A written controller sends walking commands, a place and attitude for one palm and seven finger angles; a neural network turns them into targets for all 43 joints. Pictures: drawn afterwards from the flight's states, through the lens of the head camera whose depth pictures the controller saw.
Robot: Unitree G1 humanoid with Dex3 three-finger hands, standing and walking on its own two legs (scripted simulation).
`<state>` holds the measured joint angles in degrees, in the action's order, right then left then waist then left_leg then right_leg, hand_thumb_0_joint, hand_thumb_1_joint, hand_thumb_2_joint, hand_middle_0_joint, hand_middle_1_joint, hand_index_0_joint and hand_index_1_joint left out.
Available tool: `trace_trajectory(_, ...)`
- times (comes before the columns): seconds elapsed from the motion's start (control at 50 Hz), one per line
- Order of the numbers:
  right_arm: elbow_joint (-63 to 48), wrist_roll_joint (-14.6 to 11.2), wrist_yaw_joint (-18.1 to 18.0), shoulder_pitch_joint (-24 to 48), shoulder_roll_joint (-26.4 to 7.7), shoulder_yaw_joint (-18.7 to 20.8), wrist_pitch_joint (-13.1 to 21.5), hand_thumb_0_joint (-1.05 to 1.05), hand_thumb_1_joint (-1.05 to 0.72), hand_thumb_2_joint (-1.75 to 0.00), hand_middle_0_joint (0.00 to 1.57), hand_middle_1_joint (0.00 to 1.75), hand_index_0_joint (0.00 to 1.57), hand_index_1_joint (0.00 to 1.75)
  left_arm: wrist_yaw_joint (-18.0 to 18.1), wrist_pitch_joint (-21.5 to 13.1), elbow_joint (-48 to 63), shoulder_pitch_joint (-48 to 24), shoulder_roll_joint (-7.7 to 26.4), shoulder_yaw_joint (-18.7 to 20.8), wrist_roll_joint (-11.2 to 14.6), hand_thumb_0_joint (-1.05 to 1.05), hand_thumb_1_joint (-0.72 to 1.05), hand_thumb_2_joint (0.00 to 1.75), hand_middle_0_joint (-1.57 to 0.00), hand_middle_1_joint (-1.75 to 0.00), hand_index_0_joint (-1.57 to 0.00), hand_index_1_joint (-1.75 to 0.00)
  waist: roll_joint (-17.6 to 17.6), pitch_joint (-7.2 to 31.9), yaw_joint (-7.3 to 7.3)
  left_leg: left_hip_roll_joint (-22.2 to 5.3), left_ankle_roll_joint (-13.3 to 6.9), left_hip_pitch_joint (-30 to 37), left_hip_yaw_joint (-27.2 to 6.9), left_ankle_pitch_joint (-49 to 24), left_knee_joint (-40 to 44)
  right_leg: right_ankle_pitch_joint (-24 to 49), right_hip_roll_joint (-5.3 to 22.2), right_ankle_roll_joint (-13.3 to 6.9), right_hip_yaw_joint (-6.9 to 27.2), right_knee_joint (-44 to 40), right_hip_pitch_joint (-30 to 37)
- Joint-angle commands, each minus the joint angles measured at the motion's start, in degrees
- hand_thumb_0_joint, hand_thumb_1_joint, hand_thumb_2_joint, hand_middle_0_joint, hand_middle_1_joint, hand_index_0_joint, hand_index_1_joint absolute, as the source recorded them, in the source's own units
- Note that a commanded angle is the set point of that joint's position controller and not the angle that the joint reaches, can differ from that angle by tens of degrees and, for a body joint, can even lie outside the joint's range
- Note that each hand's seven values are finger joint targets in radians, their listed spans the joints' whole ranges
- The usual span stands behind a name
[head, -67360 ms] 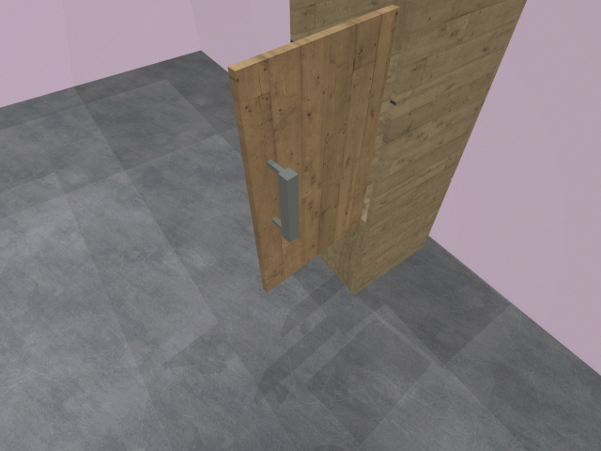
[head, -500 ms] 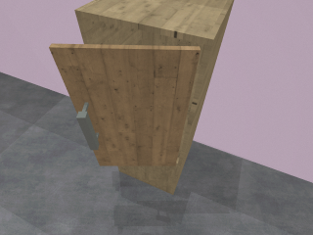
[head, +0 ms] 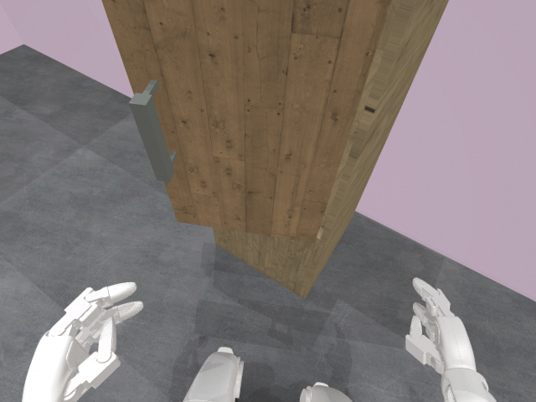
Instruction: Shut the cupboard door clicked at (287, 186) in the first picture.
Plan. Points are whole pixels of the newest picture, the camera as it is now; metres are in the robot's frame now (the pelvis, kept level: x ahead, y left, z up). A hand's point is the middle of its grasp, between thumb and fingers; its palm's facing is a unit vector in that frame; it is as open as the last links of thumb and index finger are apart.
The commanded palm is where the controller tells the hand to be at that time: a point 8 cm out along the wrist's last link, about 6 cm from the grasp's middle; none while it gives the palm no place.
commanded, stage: raise the hand and make a fist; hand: left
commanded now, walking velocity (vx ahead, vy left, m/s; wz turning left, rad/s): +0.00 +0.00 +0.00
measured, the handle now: (159, 133) +0.49 +0.26 +0.09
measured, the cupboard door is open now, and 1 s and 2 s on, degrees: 24 24 24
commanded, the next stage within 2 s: bring the fist close to the handle in 1.40 s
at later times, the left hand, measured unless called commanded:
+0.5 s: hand (125, 306) +0.21 +0.21 +0.07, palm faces -0.03 -1.00 -0.04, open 3.5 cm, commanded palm +0.19 +0.26 +0.07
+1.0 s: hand (97, 278) +0.23 +0.24 +0.10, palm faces +0.00 -1.00 -0.05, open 3.1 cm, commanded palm +0.21 +0.29 +0.09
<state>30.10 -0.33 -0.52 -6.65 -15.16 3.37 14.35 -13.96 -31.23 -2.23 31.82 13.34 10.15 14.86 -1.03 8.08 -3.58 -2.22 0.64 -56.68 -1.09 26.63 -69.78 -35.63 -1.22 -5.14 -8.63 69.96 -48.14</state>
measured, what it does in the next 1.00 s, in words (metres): shifts its weight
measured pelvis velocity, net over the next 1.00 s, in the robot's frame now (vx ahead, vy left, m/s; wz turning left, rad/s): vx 0.01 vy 0.06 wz -0.02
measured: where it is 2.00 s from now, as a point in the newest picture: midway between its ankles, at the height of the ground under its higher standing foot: outside the picture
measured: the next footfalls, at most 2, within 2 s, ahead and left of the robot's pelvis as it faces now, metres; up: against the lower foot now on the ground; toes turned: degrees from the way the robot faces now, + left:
none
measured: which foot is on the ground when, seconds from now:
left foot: down 0.00-1.00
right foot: down 0.00-1.00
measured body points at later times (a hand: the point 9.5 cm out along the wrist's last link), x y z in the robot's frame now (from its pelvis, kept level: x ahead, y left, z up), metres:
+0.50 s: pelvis +0.00 +0.03 +0.01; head +0.06 +0.03 +0.46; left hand +0.21 +0.26 +0.07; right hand +0.14 -0.24 -0.07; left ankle +0.07 +0.13 -0.63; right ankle +0.00 -0.07 -0.63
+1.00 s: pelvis +0.01 +0.06 +0.03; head +0.06 +0.08 +0.48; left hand +0.23 +0.30 +0.10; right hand +0.19 -0.16 -0.03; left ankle +0.07 +0.13 -0.63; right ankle +0.00 -0.07 -0.63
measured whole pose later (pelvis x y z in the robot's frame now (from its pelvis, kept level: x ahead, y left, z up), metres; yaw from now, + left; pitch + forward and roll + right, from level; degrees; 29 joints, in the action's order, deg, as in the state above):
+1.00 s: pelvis +0.01 +0.06 +0.03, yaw -1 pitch +12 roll -4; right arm 26.9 -0.9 -2.4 -14.4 -12.8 -3.2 9.3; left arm -10.8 -19.3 6.1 22.9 15.1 7.6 14.4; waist 1.4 7.1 -0.9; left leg -0.9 -4.0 -49.0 1.6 24.3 -61.4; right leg -30.1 -0.3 -0.2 -5.8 58.5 -40.0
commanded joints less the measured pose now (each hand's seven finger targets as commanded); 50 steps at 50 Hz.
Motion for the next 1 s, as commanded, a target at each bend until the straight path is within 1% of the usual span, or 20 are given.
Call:
trace_trajectory(0.0, -4.8, -0.6, -2.2, -3.2, -5.7, 0.4, 4.2, 0.0, -0.9, -0.9, 0.2, 0.3, 0.2, 0.3, -4.7, -10.0, 23.5, -18.9, 3.5, -4.5, 4.1, 0.0, 0.9, 0.9, -0.68, -0.82, -0.68, -0.82, 4.3, 9.6, 9.29, 1.1, -3.0, 9.5, -1.5, -6.0, 1.1, 11.3, 1.1, 5.5, 16.6, -17.7, -2.7)
trace_trajectory(0.04, -4.7, -1.4, -3.3, -3.6, -6.2, 0.0, 3.8, 0.0, -0.9, -0.9, 0.2, 0.3, 0.2, 0.3, -7.8, -5.0, 14.0, -16.5, 3.9, -4.6, 4.2, 0.0, 0.9, 0.9, -0.71, -0.86, -0.71, -0.86, -2.0, 6.1, 9.49, 0.9, -3.1, 4.4, -1.9, -3.4, 0.0, 7.6, 2.0, 7.4, 18.8, -19.9, -2.6)
trace_trajectory(0.08, -5.8, -2.5, -4.0, -3.5, -6.5, 0.1, 2.5, 0.0, -0.9, -0.9, 0.2, 0.3, 0.2, 0.3, -10.0, 3.2, 6.1, -12.5, 5.8, -2.5, 3.8, 0.0, 0.9, 0.9, -0.75, -0.9, -0.75, -0.9, -7.0, 4.9, 7.27, 1.1, -3.3, 1.1, -1.4, -1.5, 1.6, 2.9, 3.2, 8.4, 20.3, -22.9, 0.7)
trace_trajectory(0.12, -8.3, -3.3, -4.3, -2.2, -6.3, 0.0, 0.7, 0.0, -0.9, -0.9, 0.2, 0.3, 0.2, 0.3, -10.2, 11.9, 3.0, -8.1, 10.0, 2.9, 3.7, 0.0, 0.9, 0.9, -0.79, -0.94, -0.79, -0.94, -6.9, 7.5, 2.77, 2.1, -3.4, 1.4, -0.6, -2.7, 3.8, 3.9, 4.4, 9.0, 22.0, -24.3, 7.3)
trace_trajectory(0.18, -11.1, -2.8, -4.3, -1.0, -4.2, -0.3, -1.6, 0.0, -0.9, -0.9, 0.2, 0.3, 0.2, 0.3, -5.5, 17.1, 11.8, -6.8, 12.1, 10.1, 5.2, 0.0, 0.9, 0.9, -0.84, -1.0, -0.84, -1.0, -5.1, 13.8, -0.8, 2.6, -2.5, 5.6, -0.6, -7.6, 7.1, 14.2, 6.0, 10.0, 21.9, -23.7, 16.3)
trace_trajectory(0.22, -10.5, -2.2, -4.1, -0.8, -2.6, -0.4, -2.1, 0.0, -0.9, -0.9, 0.2, 0.3, 0.2, 0.3, 0.4, 14.3, 16.6, -6.7, 11.8, 13.1, 5.1, 0.0, 0.9, 0.9, -0.88, -1.04, -0.88, -1.04, -4.1, 14.6, -1.71, 2.1, -2.3, 8.2, -0.8, -10.7, 8.2, 21.6, 4.9, 9.9, 19.7, -21.4, 17.3)
trace_trajectory(0.26, -9.1, -1.6, -3.5, -2.9, -1.8, -0.1, -1.5, 0.0, -0.9, -0.9, 0.2, 0.3, 0.2, 0.3, 3.8, 9.1, 19.3, -5.8, 8.4, 10.9, 4.4, 0.0, 0.9, 0.9, -0.92, -1.08, -0.92, -1.08, -0.9, 13.7, -0.76, 1.4, -1.9, 11.4, -0.9, -13.9, 10.3, 27.7, 3.4, 8.0, 15.3, -18.6, 14.7)
trace_trajectory(0.32, -7.2, -0.8, -2.8, -3.8, -3.1, -0.3, -0.4, 0.0, -0.9, -0.9, 0.2, 0.3, 0.2, 0.3, 4.1, 1.2, 19.1, -8.9, 5.4, 4.0, 1.9, 0.0, 0.9, 0.9, -0.97, -1.14, -0.97, -1.14, 0.7, 8.7, 2.92, 1.1, -2.4, 12.4, -1.3, -12.8, 10.1, 22.4, 1.2, 6.2, 11.0, -15.9, 5.0)
trace_trajectory(0.38, -6.3, -0.8, -2.6, -4.9, -5.0, 0.0, 0.8, 0.0, -0.9, -0.9, 0.2, 0.3, 0.2, 0.3, 0.2, -2.0, 12.9, -8.0, 2.2, -2.9, 1.4, 0.0, 0.9, 0.9, -1.02, -1.2, -1.02, -1.2, 0.8, 5.6, 5.57, 1.2, -2.5, 11.0, -2.2, -6.8, 10.0, 11.5, 0.9, 5.6, 10.6, -16.9, -1.2)
trace_trajectory(0.42, -7.2, -1.4, -2.9, -5.2, -5.9, 0.3, 1.3, 0.0, -0.9, -0.9, 0.2, 0.3, 0.2, 0.3, -2.3, -0.9, 11.4, -7.4, 2.8, -3.7, 2.1, 0.0, 0.9, 0.9, -1.06, -1.24, -1.06, -1.24, 0.4, 6.0, 5.39, 1.3, -2.9, 11.2, -2.3, -4.3, 10.8, 5.3, 0.5, 5.1, 10.9, -18.4, -1.8)
trace_trajectory(0.46, -8.0, -1.8, -3.3, -5.4, -6.7, 0.7, 1.7, 0.0, -0.9, -0.9, 0.2, 0.3, 0.2, 0.3, -3.2, 0.7, 13.4, -7.9, 6.2, -1.1, 2.7, 0.0, 0.9, 0.9, -1.1, -1.28, -1.1, -1.28, 1.3, 10.3, 4.03, 1.2, -2.8, 13.3, -2.3, -3.6, 12.5, 3.8, 0.5, 4.4, 10.3, -18.9, 0.2)
trace_trajectory(0.52, -8.9, -1.5, -3.6, -4.9, -6.4, 0.5, 1.2, 0.0, -0.9, -0.9, 0.2, 0.3, 0.2, 0.3, 0.0, 2.6, 19.9, -8.5, 11.0, 4.8, 2.7, 0.0, 0.9, 0.9, -1.15, -1.34, -1.15, -1.34, 5.0, 15.7, 1.71, 1.1, -2.8, 18.8, -3.1, -6.6, 15.5, 9.7, -0.7, 3.5, 6.9, -16.4, 3.2)
trace_trajectory(0.54, -9.5, -1.4, -3.6, -4.7, -6.0, 0.4, 1.0, 0.0, -0.9, -0.9, 0.2, 0.3, 0.2, 0.3, 1.4, 2.6, 22.8, -7.8, 9.6, 4.7, 2.9, 0.0, 0.9, 0.9, -1.17, -1.36, -1.17, -1.36, 6.7, 17.0, 1.21, 0.9, -2.5, 21.3, -3.5, -7.7, 16.7, 11.6, -0.8, 3.3, 5.8, -15.6, 3.4)
trace_trajectory(0.62, -9.6, -0.8, -2.9, -4.8, -5.4, -0.6, -0.7, 0.0, -0.9, -0.9, 0.2, 0.3, 0.2, 0.3, 6.3, 3.3, 23.8, -7.2, 6.9, 3.4, 1.7, 0.0, 0.9, 0.9, -1.24, -1.44, -1.24, -1.44, 7.4, 12.9, 2.14, 0.0, -1.8, 24.1, -5.9, -8.8, 19.2, 13.9, -1.7, 3.0, 3.5, -14.8, 2.3)
trace_trajectory(0.68, -9.8, -0.8, -2.2, -5.5, -6.0, -0.9, -1.9, 0.0, -0.9, -0.9, 0.2, 0.3, 0.2, 0.3, 5.6, 5.8, 18.0, -6.8, 2.7, -2.5, -0.3, 0.0, 0.9, 0.9, -1.3, -1.5, -1.3, -1.5, 6.1, 6.5, 4.71, -0.7, -1.2, 22.8, -7.1, -4.5, 20.6, 12.1, -1.5, 3.5, 2.8, -15.8, -0.5)
trace_trajectory(0.72, -10.4, -1.1, -2.2, -6.1, -6.8, -1.3, -2.4, 0.0, -0.9, -0.9, 0.2, 0.3, 0.2, 0.3, 3.8, 8.2, 15.1, -8.3, 2.5, -4.8, -1.6, 0.0, 0.9, 0.9, -1.3, -1.5, -1.3, -1.5, 4.9, 4.2, 5.61, -0.6, -1.5, 21.5, -8.0, -1.5, 21.5, 11.0, -1.5, 3.5, 2.9, -16.4, -0.7)
trace_trajectory(0.8, -11.9, -1.3, -2.7, -6.4, -7.3, -1.6, -2.6, 0.0, -0.9, -0.9, 0.2, 0.3, 0.2, 0.3, 1.3, 10.6, 16.9, -12.3, 6.7, -1.7, -1.1, 0.0, 0.9, 0.9, -1.3, -1.5, -1.3, -1.5, 4.0, 6.8, 4.84, -0.2, -1.3, 22.9, -8.2, -0.1, 22.7, 10.9, -1.4, 3.4, 3.2, -17.7, 1.7)
trace_trajectory(0.86, -12.2, -0.9, -2.9, -5.9, -6.6, -2.0, -2.4, 0.0, -0.9, -0.9, 0.2, 0.3, 0.2, 0.3, 2.2, 8.6, 22.5, -15.0, 9.5, 2.7, 0.5, 0.0, 0.9, 0.9, -1.3, -1.5, -1.3, -1.5, 7.9, 11.4, 3.18, -0.2, -0.5, 27.3, -8.2, -5.2, 22.6, 13.1, -1.5, 2.9, 3.3, -17.2, 3.3)
trace_trajectory(0.92, -11.5, -0.4, -2.6, -5.8, -6.2, -2.3, -2.0, 0.0, -0.9, -0.9, 0.2, 0.3, 0.2, 0.3, 4.1, 6.1, 24.9, -15.3, 9.7, 4.4, 1.3, 0.0, 0.9, 0.9, -1.3, -1.5, -1.3, -1.5, 10.0, 12.2, 2.65, -0.4, 0.1, 29.4, -8.7, -7.6, 22.6, 14.0, -1.8, 2.7, 3.2, -16.7, 3.3)
trace_trajectory(0.98, -10.7, -0.5, -2.1, -5.9, -6.4, -2.4, -1.9, 0.0, -0.9, -0.9, 0.2, 0.3, 0.2, 0.3, 3.8, 6.3, 20.4, -13.2, 6.3, 1.0, 1.0, 0.0, 0.9, 0.9, -1.3, -1.5, -1.3, -1.5, 9.6, 9.0, 4.02, -0.5, 0.0, 27.9, -8.5, -6.0, 22.7, 13.5, -1.6, 3.1, 3.0, -17.4, 2.1)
